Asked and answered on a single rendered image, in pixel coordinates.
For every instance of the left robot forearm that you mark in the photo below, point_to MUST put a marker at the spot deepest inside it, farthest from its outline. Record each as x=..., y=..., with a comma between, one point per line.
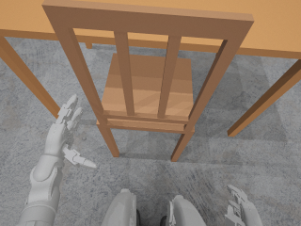
x=43, y=198

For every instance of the left robot hand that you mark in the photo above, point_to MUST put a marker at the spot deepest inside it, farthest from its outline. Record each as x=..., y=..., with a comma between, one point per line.
x=62, y=131

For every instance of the chair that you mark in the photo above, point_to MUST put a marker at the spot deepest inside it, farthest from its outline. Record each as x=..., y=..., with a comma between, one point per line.
x=147, y=93

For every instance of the robot right shin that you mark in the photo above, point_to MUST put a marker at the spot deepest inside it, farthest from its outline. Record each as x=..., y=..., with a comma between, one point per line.
x=176, y=197

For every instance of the right robot hand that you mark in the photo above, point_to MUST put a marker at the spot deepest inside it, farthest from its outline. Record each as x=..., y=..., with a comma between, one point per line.
x=246, y=212

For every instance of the robot right thigh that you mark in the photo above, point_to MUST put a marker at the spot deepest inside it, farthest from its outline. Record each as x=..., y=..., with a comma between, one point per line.
x=182, y=212

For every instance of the table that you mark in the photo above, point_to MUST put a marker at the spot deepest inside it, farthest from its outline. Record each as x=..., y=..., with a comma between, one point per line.
x=276, y=32

